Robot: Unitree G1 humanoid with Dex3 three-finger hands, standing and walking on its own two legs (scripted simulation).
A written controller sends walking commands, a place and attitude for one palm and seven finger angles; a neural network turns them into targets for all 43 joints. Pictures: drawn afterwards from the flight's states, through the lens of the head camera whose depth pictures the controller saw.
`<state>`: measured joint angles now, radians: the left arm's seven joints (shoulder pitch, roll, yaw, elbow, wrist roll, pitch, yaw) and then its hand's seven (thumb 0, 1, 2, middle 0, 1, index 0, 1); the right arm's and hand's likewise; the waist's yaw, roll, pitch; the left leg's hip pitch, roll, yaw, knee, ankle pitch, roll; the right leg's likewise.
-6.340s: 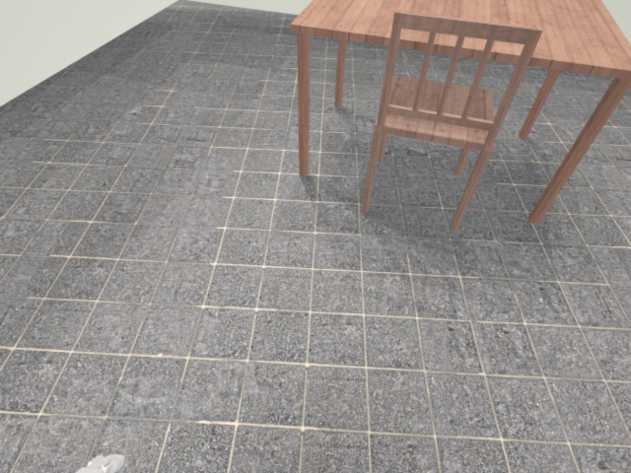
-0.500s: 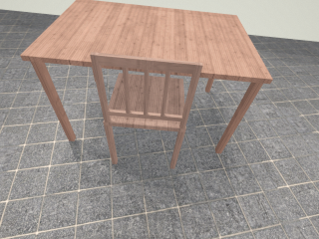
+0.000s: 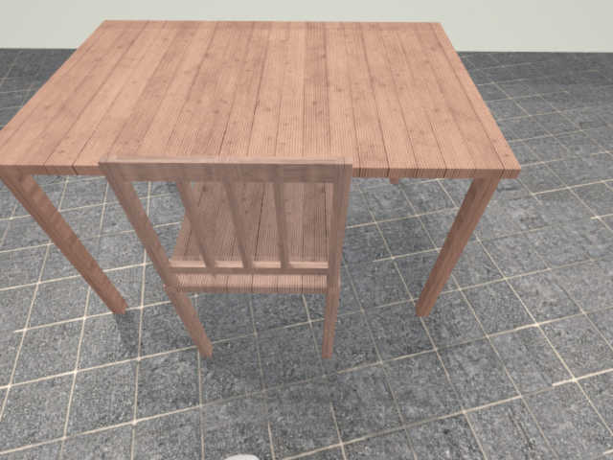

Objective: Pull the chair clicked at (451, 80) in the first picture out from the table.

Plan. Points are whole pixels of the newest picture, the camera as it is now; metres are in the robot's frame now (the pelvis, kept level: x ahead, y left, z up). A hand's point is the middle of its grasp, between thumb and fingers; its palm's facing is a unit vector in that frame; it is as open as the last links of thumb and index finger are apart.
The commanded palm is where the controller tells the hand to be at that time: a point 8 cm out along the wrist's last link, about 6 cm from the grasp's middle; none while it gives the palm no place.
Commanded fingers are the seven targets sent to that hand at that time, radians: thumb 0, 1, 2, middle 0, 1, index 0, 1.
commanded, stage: take the last steps up to it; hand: left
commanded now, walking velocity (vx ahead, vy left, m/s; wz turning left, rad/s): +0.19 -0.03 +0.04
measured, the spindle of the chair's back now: (240, 227) +0.55 +0.16 -0.10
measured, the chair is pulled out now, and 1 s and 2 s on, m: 0.00 0.00 0.00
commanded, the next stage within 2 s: come to a stop and stand still in 0.12 s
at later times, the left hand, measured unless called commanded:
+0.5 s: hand out of the picture +0.14 +0.17 -0.17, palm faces +0.03 -0.98 -0.20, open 7.3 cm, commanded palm none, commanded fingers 0.00 0.90 0.90 -0.20 -0.30 -0.20 -0.30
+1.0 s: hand out of the picture +0.13 +0.17 -0.15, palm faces +0.06 -0.96 -0.27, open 7.3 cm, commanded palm none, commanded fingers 0.00 0.90 0.90 -0.20 -0.30 -0.20 -0.30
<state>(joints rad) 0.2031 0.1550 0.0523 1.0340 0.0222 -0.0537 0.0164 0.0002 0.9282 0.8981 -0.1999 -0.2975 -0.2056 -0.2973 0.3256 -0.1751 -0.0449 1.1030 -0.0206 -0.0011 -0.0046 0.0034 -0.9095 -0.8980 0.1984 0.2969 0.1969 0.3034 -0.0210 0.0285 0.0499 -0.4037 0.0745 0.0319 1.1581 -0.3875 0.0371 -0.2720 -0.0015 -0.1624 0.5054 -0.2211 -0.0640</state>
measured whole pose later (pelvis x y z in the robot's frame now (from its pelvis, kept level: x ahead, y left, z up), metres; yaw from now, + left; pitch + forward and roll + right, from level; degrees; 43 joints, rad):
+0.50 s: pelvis +0.13 +0.00 +0.01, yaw -1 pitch -1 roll +1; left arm 0.24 0.16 0.04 1.09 0.02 0.02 0.03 0.01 0.92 0.90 -0.20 -0.30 -0.20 -0.30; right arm 0.16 -0.15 -0.03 1.07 -0.01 0.01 -0.04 -0.01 -0.95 -0.90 0.20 0.30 0.20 0.30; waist 0.01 -0.03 0.09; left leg -0.19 0.03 0.13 0.45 -0.24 0.01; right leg -0.30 -0.06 -0.05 0.66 -0.39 0.01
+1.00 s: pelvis +0.09 -0.03 +0.01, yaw -1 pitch +0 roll +2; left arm 0.23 0.18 0.04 1.01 0.04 0.02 0.03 0.00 0.91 0.90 -0.20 -0.30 -0.21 -0.30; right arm 0.19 -0.21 -0.04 1.03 -0.01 0.05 0.00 0.00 -0.91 -0.90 0.20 0.30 0.19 0.30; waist 0.05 0.00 0.03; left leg -0.21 0.01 0.02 0.62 -0.39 -0.03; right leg -0.31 -0.06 -0.06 0.45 -0.15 -0.02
